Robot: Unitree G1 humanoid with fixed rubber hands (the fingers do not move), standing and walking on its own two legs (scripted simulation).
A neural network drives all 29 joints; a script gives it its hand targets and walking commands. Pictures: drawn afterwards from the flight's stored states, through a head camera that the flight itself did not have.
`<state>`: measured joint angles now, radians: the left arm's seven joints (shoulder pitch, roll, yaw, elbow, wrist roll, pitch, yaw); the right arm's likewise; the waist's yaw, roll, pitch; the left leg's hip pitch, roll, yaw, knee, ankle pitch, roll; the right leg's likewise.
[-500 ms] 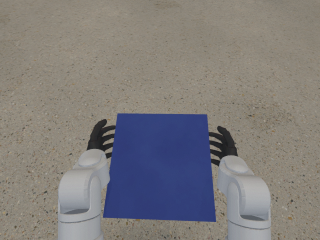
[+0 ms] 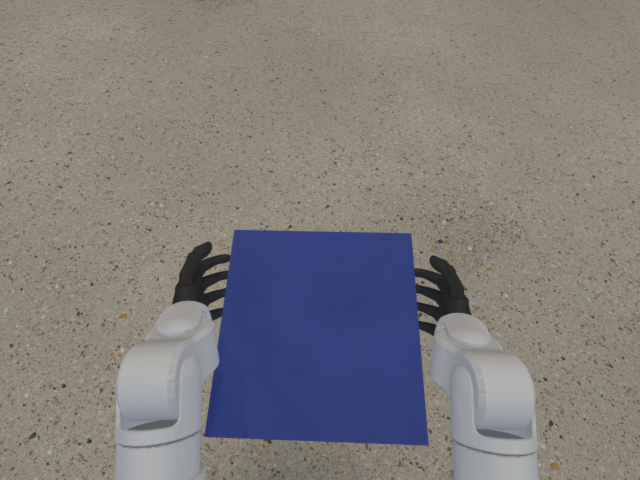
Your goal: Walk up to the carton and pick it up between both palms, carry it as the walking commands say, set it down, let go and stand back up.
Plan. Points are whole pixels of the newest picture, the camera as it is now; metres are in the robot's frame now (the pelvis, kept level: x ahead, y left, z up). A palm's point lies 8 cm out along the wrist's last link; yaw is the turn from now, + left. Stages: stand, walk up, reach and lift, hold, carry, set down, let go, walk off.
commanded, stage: carry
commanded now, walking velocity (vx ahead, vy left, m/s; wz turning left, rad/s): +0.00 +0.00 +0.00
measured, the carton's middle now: (320, 347) +0.28 +0.00 -0.02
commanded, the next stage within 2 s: none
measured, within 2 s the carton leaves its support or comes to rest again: neither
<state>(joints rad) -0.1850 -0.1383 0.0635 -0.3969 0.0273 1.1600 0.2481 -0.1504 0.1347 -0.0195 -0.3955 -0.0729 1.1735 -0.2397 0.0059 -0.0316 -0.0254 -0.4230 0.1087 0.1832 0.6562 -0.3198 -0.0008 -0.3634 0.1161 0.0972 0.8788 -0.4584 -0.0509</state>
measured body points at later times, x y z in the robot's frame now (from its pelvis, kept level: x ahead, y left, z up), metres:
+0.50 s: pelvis +0.25 -0.03 -0.01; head +0.29 -0.02 +0.44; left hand +0.55 +0.11 +0.06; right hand +0.53 -0.18 +0.06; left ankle +0.23 +0.05 -0.72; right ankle +0.11 -0.14 -0.68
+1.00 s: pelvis +0.49 -0.06 -0.02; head +0.52 -0.05 +0.43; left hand +0.79 +0.07 +0.06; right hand +0.77 -0.21 +0.05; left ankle +0.42 +0.01 -0.72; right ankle +0.34 -0.17 -0.65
